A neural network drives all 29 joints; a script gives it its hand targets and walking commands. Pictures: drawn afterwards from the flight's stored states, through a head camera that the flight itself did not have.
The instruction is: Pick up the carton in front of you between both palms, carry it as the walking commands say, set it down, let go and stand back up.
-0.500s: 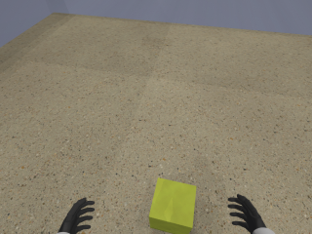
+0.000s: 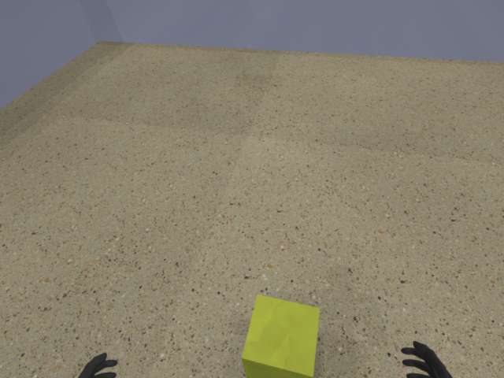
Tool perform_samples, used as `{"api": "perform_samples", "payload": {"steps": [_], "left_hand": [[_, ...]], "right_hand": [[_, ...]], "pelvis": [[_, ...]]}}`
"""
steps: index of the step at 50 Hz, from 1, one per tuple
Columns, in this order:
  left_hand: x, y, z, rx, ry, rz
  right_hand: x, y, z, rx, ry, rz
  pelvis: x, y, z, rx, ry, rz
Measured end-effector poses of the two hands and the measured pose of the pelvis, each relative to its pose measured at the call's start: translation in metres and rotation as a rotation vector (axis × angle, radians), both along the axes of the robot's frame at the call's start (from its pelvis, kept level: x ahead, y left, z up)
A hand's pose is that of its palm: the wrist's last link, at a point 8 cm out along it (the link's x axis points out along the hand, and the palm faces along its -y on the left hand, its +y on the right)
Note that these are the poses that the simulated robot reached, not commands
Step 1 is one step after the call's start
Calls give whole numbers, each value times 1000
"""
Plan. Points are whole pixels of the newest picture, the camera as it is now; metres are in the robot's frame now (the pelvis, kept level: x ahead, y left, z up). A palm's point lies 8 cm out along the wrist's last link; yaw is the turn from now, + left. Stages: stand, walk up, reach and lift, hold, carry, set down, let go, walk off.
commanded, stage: stand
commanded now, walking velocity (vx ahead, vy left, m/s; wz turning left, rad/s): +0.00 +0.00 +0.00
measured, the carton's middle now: (281, 344) +0.37 -0.05 -0.64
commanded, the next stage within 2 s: none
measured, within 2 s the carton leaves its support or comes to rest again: neither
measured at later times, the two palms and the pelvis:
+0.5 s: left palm out of the picture +0.09 +0.26 -0.09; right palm out of the picture +0.09 -0.30 -0.11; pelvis -0.01 -0.02 +0.00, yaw +0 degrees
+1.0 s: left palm out of the picture +0.06 +0.27 -0.09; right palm out of the picture +0.06 -0.31 -0.11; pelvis -0.02 -0.02 +0.01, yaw +0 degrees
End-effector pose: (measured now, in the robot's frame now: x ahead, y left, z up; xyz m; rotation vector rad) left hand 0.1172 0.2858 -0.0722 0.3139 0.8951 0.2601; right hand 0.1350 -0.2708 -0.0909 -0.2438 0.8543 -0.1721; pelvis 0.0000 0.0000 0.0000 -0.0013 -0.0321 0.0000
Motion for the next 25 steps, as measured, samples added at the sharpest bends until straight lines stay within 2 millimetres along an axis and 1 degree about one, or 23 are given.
{"api": "perform_samples", "payload": {"steps": [6,14,25], "left_hand": [[-9,-7,-5,-4,34,11],[-16,-20,-13,-28,64,14],[-28,-21,-17,-31,96,23]], "right_hand": [[-13,-5,-9,-3,56,-2],[-26,-14,-13,-14,101,-10],[-44,-24,-14,-34,144,-21]], "pelvis": [[0,-6,1,3,0,6],[-2,-12,2,5,-6,9],[-8,-17,4,6,-17,8]]}}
